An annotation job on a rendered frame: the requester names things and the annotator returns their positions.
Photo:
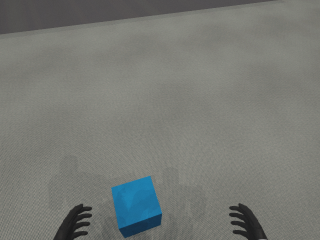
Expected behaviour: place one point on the carton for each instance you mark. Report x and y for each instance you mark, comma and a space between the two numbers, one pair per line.
136, 206

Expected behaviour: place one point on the right robot hand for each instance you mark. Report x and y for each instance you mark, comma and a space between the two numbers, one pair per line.
254, 230

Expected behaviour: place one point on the left robot hand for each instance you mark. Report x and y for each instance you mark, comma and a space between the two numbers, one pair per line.
69, 224

